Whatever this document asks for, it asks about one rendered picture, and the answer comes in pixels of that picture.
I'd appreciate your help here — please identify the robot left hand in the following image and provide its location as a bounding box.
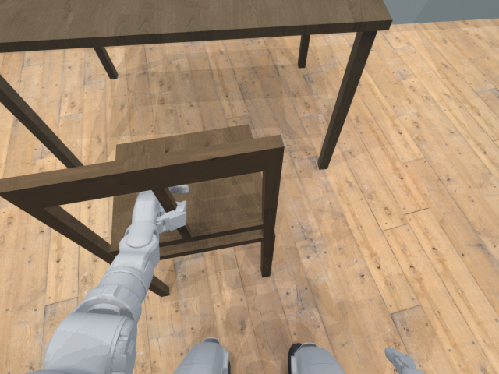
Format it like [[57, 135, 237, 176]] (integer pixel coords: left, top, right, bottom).
[[132, 185, 189, 234]]

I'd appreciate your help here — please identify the table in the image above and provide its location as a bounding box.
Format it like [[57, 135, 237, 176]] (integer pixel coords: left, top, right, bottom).
[[0, 0, 393, 170]]

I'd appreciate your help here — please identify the robot right hand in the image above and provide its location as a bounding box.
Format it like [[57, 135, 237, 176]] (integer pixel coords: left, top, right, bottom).
[[384, 347, 424, 374]]

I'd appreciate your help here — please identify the left robot forearm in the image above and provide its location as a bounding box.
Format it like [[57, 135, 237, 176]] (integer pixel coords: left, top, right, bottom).
[[43, 221, 160, 370]]

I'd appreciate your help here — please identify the right robot shin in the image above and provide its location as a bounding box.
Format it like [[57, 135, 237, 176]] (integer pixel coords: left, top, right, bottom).
[[296, 343, 316, 352]]

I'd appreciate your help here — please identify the chair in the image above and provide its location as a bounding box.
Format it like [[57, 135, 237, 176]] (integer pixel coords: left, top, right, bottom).
[[0, 124, 285, 297]]

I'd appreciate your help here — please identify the left robot upper arm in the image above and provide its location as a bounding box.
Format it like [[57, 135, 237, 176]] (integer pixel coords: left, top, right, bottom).
[[27, 312, 137, 374]]

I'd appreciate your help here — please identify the robot right thigh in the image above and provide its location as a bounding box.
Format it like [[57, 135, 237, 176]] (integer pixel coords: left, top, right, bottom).
[[291, 346, 345, 374]]

